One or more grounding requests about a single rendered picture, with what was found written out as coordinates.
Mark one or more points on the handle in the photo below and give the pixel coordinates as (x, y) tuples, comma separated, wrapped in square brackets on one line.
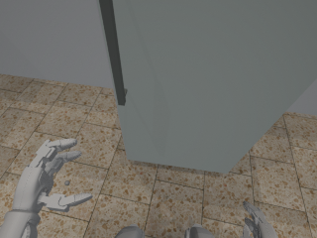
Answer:
[(109, 23)]

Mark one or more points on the fridge door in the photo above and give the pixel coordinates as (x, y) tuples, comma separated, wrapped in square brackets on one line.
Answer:
[(206, 79)]

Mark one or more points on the right robot hand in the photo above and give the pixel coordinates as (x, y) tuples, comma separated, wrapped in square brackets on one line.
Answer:
[(258, 226)]

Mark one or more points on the left robot hand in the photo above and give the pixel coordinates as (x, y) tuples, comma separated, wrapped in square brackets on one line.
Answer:
[(29, 193)]

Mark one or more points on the left robot forearm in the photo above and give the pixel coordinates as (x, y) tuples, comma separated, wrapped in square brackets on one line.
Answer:
[(20, 223)]

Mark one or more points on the left robot thigh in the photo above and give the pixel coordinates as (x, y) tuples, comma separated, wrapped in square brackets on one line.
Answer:
[(131, 232)]

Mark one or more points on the right robot shin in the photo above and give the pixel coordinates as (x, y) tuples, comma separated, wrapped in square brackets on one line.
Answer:
[(197, 225)]

